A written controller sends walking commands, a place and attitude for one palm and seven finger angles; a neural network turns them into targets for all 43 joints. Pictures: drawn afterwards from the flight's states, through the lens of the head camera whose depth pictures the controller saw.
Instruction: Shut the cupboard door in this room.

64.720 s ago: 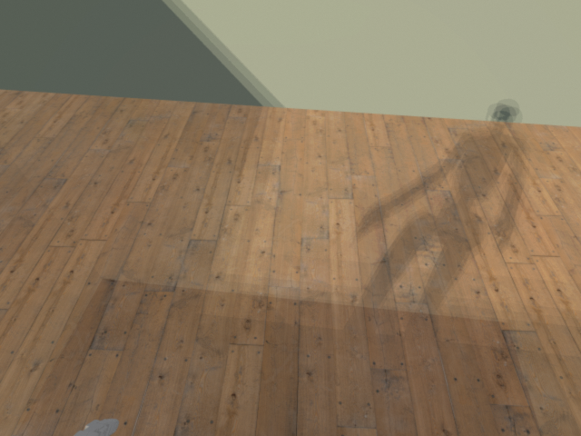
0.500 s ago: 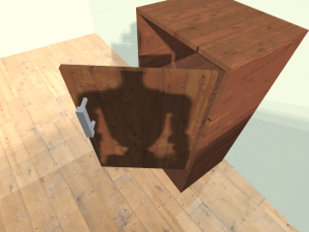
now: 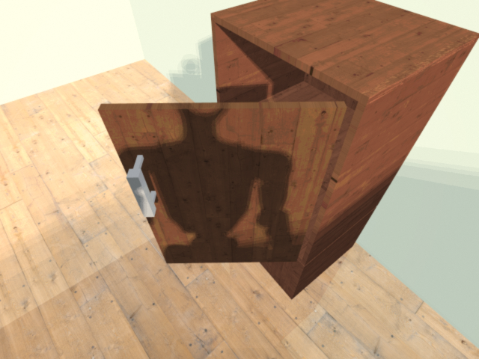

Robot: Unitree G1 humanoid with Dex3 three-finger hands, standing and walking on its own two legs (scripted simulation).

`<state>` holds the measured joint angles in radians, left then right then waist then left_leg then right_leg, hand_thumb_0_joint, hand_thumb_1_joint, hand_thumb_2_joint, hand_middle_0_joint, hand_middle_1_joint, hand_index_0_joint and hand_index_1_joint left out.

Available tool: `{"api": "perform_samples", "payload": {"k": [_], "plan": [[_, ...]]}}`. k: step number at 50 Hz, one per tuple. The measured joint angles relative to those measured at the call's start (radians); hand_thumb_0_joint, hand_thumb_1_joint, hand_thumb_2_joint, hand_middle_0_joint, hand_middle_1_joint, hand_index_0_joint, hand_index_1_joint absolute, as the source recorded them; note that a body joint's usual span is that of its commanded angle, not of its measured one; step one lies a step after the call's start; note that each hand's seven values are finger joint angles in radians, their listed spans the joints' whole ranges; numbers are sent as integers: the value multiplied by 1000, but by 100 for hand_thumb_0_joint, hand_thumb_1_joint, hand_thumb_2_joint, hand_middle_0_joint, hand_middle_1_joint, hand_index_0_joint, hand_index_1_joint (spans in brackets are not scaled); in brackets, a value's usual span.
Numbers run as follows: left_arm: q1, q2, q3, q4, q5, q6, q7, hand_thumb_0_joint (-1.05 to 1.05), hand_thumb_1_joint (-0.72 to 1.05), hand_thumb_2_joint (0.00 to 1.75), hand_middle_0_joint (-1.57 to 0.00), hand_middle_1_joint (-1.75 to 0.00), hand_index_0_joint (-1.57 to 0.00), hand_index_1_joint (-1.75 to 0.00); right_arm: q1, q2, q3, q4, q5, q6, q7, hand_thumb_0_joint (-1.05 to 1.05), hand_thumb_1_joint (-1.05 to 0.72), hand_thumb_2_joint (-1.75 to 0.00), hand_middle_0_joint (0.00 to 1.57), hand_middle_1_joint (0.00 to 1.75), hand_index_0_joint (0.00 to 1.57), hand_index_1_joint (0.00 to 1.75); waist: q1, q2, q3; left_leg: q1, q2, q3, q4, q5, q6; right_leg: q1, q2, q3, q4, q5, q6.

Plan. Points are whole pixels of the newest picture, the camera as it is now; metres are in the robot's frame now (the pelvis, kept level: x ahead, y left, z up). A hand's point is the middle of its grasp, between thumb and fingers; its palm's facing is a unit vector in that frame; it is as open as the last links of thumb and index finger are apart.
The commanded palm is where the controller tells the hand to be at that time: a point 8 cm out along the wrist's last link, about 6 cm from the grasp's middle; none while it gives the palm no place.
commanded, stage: look again from close up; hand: left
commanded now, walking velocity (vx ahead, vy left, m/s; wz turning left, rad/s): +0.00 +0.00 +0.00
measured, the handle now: (144, 186) +0.43 +0.22 +0.02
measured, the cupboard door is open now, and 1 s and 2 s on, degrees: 53 53 53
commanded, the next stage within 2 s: raise the hand and make a fist in 0.22 s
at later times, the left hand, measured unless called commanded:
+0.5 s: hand (117, 344) +0.15 +0.20 -0.03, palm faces +0.26 -0.95 -0.16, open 7.2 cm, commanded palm +0.08 +0.25 -0.05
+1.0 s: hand (125, 358) +0.14 +0.18 -0.03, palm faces +0.01 -1.00 -0.03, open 4.9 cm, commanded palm +0.10 +0.24 -0.02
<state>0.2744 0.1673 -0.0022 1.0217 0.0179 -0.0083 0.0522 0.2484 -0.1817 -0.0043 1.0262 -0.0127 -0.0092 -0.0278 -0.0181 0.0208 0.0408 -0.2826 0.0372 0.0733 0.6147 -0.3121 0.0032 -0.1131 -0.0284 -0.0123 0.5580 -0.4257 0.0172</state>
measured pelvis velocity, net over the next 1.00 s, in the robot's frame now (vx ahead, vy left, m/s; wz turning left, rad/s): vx -0.07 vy -0.02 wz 0.04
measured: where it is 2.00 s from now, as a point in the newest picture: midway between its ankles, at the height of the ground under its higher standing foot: outside the picture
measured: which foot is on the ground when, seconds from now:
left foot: down 0.00-1.00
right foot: down 0.00-1.00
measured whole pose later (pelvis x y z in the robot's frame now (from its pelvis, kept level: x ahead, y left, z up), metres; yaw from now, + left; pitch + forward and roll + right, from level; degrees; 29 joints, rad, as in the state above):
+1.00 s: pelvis -0.07 -0.02 -0.09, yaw +3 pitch +13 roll -3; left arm 0.35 0.25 0.20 0.01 -0.32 -0.36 -0.36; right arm 0.22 -0.19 0.01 0.58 0.04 -0.26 -0.09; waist 0.03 0.05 -0.14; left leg -1.01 0.07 -0.07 1.20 -0.43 -0.04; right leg -0.83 0.02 -0.10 1.20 -0.61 -0.03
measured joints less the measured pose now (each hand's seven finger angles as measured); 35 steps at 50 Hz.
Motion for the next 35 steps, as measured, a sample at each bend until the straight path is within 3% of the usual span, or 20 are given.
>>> {"api": "perform_samples", "payload": {"k": [17, 18, 19, 22, 25, 27, 30, 31, 33, 35], "plan": [[14, 26, -11, 30, 3, 8, -13, 0, 90, 90, -20, -30, -20, -30, 6, -2, 12, 31, 2, 1, 17, 0, -91, -89, 20, 30, 20, 30, 12, -15, 3, 4, -18, 17, -101, 75, 14, -15, -16, 13, -71, 63, 16], [61, 19, 45, -129, -13, 67, -22, 1, 90, 90, -20, -30, -20, -30, 13, -3, 14, 4, 7, -25, 7, 0, -91, -89, 21, 30, 20, 30, 8, -16, 21, -9, -12, 11, -78, 68, 13, -27, -11, 5, -49, 64, 11], [119, 25, 60, -321, -43, 75, -10, 1, 90, 90, -20, -30, -20, -30, 36, -2, 20, -36, 22, -78, -15, 1, -91, -89, 21, 30, 21, 30, 14, -25, 26, -23, -11, 11, -62, 63, 11, -62, -13, -3, 8, 59, 2], [221, 38, 57, -740, -117, -11, 37, 2, 91, 90, -21, -31, -21, -31, 90, -6, -1, -127, 44, -235, -35, 1, -91, -89, 21, 30, 21, 30, 6, -36, -21, -65, -32, -2, -45, 67, 5, -157, -30, -18, 141, 48, -21], [154, 20, 104, -856, -155, -175, -1, 1, 91, 90, -23, -34, -23, -34, 69, -29, -26, -210, 35, -293, -15, 1, -91, -89, 21, 30, 21, 30, -20, -24, -91, -206, -41, -31, 71, 40, 2, -235, -30, -24, 164, -41, -12], [95, 7, 149, -847, -187, -311, -78, 1, 91, 90, -25, -36, -25, -36, 15, -44, -42, -256, 22, -298, 4, 1, -91, -89, 21, 30, 21, 30, -21, -11, -127, -320, -20, -37, 169, 12, -5, -353, -11, -22, 266, -55, -9], [62, 16, 195, -827, -244, -516, -252, 0, 91, 90, -29, -41, -29, -41, -54, -52, -64, -332, 12, -295, 29, 1, -91, -89, 21, 30, 21, 30, -5, -32, -182, -493, 1, -45, 326, -29, -21, -539, 8, -13, 445, -109, -28], [60, 21, 206, -821, -261, -560, -310, 0, 91, 90, -31, -42, -31, -42, -73, -56, -70, -358, 14, -290, 33, 1, -91, -89, 21, 30, 21, 30, 1, -39, -192, -542, 7, -48, 378, -51, -26, -588, 13, -15, 500, -130, -33], [75, 31, 220, -825, -296, -576, -398, 0, 90, 90, -34, -46, -34, -46, -102, -68, -79, -414, 25, -275, 29, 1, -91, -89, 21, 30, 20, 30, 17, -46, -197, -617, 12, -59, 468, -80, -37, -658, 18, -19, 587, -143, -41], [102, 37, 228, -831, -324, -531, -438, 0, 90, 90, -38, -50, -38, -49, -114, -80, -83, -460, 38, -259, 13, 1, -91, -90, 20, 30, 20, 30, 35, -38, -199, -666, 14, -78, 532, -101, -39, -699, 23, -35, 651, -185, -47]]}}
